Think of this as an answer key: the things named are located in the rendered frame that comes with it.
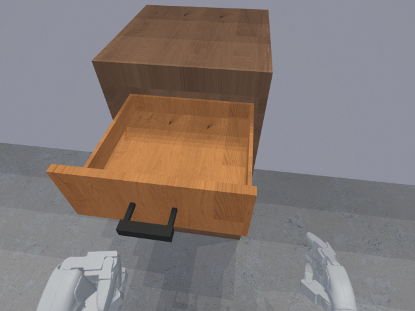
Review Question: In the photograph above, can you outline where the drawer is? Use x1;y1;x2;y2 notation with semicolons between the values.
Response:
46;94;257;236

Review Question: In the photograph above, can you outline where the left robot hand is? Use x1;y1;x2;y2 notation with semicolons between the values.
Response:
36;251;128;311

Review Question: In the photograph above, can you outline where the cabinet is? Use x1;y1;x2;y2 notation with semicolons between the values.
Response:
92;5;273;240

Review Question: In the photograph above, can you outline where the handle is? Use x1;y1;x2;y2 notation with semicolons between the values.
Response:
116;202;177;242

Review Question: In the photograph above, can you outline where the right robot hand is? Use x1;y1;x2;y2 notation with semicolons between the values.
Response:
300;232;357;311

